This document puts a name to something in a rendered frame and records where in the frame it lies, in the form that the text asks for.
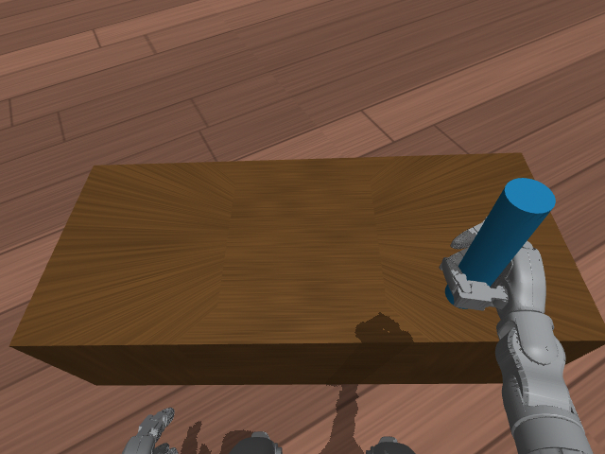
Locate left robot hand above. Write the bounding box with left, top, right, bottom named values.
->
left=122, top=408, right=179, bottom=454

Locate can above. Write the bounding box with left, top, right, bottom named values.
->
left=445, top=178, right=556, bottom=309

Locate right robot arm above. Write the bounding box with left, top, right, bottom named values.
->
left=495, top=310, right=594, bottom=454

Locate right robot hand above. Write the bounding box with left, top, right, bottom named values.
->
left=439, top=217, right=546, bottom=320

